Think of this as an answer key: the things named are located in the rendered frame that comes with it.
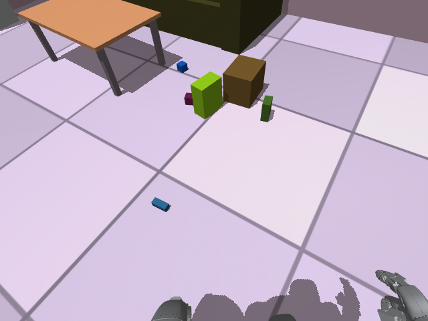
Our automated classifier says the sofa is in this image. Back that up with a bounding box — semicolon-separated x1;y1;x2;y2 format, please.
122;0;283;55

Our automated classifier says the right robot hand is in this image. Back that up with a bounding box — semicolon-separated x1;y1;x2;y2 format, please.
375;270;428;321

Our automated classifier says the coffee table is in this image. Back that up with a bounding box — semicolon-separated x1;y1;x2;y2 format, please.
18;0;166;97

